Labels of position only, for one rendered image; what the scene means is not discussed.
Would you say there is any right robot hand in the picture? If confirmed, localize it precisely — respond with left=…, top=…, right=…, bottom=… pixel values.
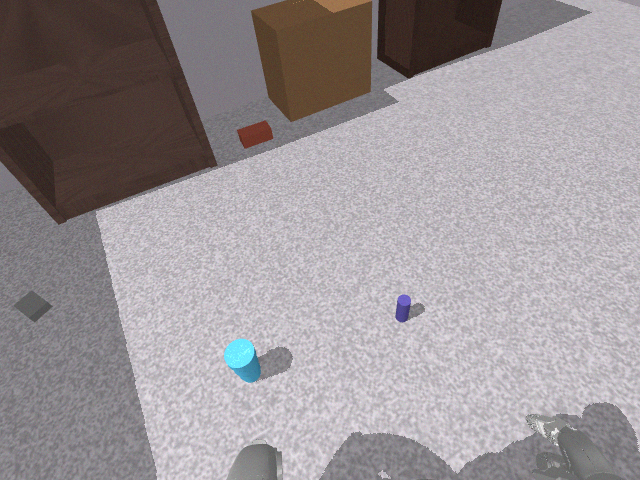
left=526, top=414, right=616, bottom=480

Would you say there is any bookshelf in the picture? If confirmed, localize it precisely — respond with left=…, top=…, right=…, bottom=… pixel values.
left=0, top=0, right=218, bottom=225
left=377, top=0, right=502, bottom=79

